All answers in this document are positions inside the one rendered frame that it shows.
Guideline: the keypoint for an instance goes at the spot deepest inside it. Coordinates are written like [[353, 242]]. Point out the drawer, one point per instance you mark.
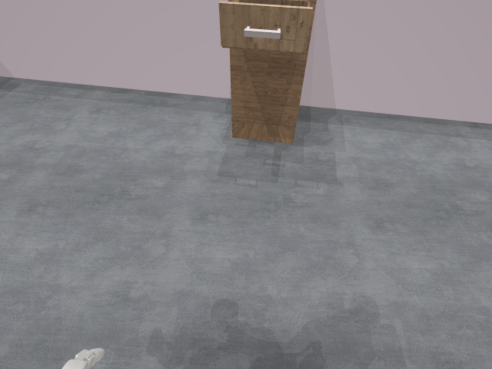
[[293, 17]]

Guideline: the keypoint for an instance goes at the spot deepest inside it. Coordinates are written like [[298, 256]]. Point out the left robot hand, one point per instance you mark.
[[85, 359]]

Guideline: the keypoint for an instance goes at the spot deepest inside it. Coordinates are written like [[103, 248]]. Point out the cabinet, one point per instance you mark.
[[266, 92]]

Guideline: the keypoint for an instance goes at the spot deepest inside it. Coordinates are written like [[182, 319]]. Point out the handle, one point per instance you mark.
[[261, 33]]

